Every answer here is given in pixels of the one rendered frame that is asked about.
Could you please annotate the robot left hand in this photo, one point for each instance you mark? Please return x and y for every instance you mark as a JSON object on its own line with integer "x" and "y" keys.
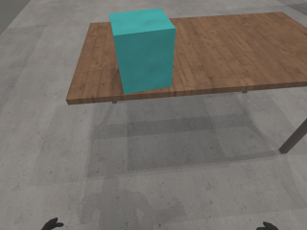
{"x": 51, "y": 224}

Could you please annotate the carton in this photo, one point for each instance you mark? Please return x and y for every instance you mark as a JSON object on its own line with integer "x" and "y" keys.
{"x": 144, "y": 43}

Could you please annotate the table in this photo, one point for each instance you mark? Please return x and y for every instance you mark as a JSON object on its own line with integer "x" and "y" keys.
{"x": 212, "y": 55}

